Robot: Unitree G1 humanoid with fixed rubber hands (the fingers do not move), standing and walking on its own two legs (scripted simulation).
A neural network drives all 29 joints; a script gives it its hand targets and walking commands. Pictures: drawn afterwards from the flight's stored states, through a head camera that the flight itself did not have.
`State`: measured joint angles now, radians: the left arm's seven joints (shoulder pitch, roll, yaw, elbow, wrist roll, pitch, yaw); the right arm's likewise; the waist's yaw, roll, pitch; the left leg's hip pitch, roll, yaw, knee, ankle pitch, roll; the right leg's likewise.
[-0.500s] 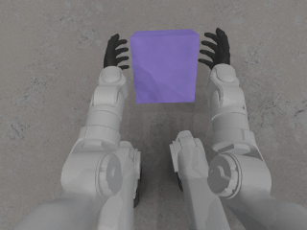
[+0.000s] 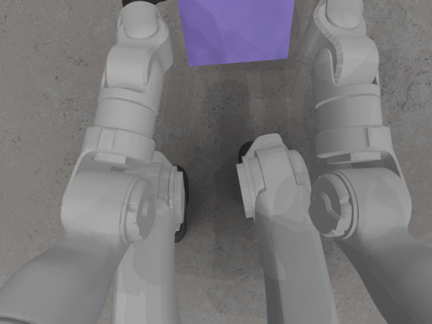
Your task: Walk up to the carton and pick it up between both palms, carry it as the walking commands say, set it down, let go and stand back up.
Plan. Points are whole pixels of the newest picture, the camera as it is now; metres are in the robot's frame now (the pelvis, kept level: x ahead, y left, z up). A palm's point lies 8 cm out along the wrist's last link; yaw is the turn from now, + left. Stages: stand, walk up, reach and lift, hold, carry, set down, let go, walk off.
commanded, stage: set down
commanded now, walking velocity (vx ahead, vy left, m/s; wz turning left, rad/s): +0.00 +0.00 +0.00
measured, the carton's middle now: out of the picture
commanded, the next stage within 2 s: none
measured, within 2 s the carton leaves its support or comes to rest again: neither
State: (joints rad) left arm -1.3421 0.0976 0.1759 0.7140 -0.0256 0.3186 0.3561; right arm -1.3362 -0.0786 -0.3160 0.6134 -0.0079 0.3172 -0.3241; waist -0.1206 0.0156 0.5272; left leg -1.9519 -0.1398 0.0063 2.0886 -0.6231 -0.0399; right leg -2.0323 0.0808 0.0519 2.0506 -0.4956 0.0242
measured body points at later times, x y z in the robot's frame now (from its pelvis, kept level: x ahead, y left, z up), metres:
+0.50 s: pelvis +0.01 -0.01 -0.04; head +0.38 -0.04 +0.21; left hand +0.58 +0.05 -0.21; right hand +0.55 -0.22 -0.20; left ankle +0.12 +0.11 -0.38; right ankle +0.14 -0.11 -0.38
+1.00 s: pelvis +0.04 +0.01 -0.05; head +0.41 -0.01 +0.19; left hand +0.60 +0.05 -0.23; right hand +0.58 -0.22 -0.22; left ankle +0.11 +0.11 -0.38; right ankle +0.14 -0.11 -0.38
